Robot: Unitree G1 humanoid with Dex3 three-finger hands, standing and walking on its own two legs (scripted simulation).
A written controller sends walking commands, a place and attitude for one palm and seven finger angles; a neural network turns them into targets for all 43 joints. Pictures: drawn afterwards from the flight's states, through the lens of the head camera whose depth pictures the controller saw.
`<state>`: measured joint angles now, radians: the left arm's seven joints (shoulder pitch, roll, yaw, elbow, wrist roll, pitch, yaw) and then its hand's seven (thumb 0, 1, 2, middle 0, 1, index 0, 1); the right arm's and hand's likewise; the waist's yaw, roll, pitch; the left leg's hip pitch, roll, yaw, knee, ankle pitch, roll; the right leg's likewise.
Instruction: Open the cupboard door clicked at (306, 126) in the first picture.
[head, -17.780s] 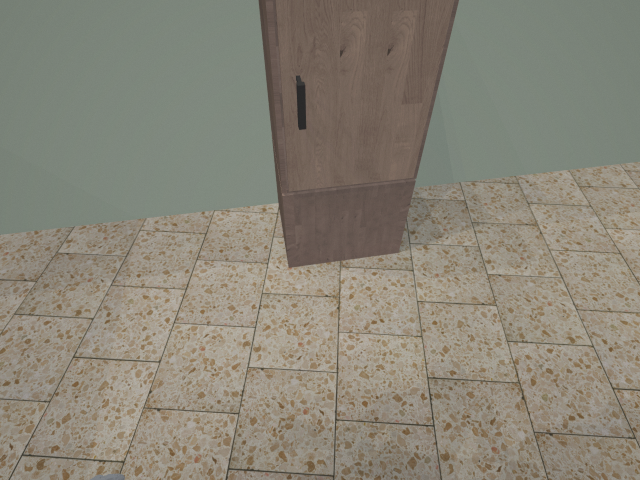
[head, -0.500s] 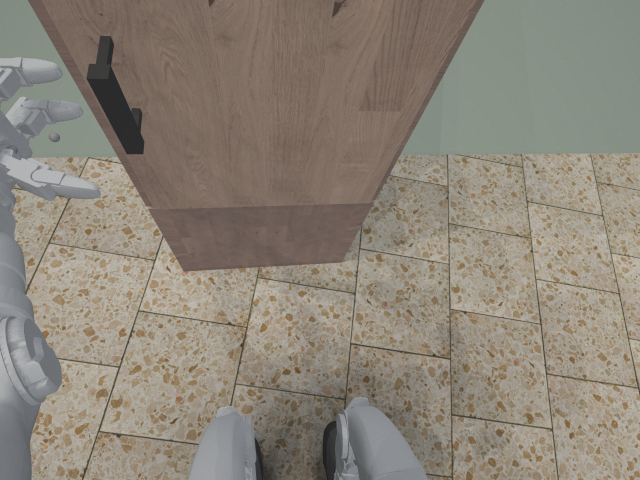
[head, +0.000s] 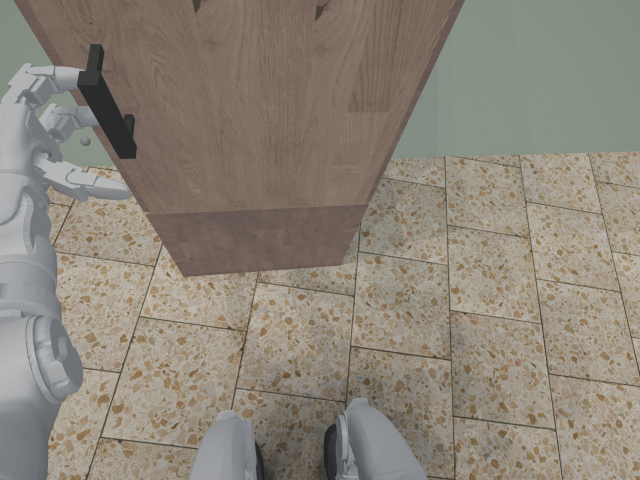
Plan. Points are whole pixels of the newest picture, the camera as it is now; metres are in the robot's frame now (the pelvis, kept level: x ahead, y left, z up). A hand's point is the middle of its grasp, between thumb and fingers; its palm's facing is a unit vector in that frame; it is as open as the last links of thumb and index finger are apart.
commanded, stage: slide the fingers in behind the handle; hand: left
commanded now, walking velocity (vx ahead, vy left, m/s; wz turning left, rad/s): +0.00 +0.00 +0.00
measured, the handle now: (112, 106) +0.55 +0.21 +0.06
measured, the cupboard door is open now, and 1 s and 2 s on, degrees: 0 0 0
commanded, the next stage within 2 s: close the thumb around the handle in 1.16 s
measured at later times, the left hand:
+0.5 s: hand (110, 142) +0.50 +0.21 +0.06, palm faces +0.03 -1.00 -0.01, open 13.9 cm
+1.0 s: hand (129, 140) +0.50 +0.19 +0.06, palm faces +0.04 -1.00 -0.02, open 13.8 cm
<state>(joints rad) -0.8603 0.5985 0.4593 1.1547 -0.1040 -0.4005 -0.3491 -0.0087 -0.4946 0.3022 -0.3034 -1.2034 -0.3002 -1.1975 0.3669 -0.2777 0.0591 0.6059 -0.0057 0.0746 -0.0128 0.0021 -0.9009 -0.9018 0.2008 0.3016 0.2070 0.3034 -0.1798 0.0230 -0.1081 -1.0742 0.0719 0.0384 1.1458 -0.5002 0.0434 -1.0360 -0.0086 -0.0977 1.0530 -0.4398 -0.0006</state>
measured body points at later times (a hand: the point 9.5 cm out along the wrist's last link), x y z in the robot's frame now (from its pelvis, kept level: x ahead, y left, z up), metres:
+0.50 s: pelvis +0.01 -0.01 +0.00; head +0.14 +0.02 +0.43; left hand +0.49 +0.26 +0.06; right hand +0.03 -0.27 -0.11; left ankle +0.02 +0.09 -0.65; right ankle +0.03 -0.13 -0.65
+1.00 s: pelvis +0.00 +0.00 +0.00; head +0.14 +0.02 +0.43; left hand +0.50 +0.24 +0.06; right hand +0.02 -0.27 -0.11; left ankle +0.02 +0.09 -0.65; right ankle +0.03 -0.13 -0.65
